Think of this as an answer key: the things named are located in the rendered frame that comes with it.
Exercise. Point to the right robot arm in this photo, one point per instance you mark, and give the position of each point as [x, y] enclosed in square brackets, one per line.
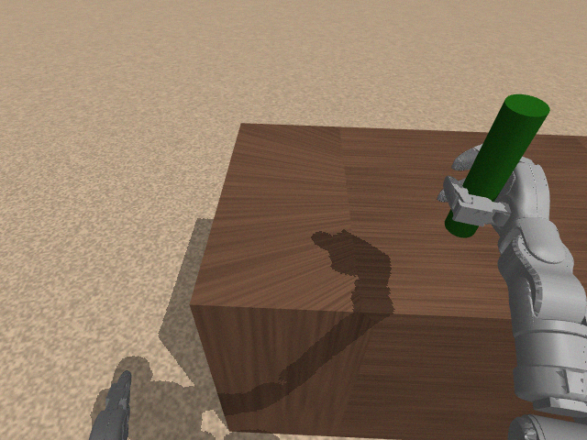
[549, 320]

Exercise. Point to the left robot hand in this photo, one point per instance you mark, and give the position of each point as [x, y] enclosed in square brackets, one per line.
[112, 423]

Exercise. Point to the right robot hand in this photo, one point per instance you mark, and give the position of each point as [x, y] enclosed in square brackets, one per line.
[525, 194]

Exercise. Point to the can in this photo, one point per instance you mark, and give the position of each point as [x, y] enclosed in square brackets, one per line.
[515, 126]

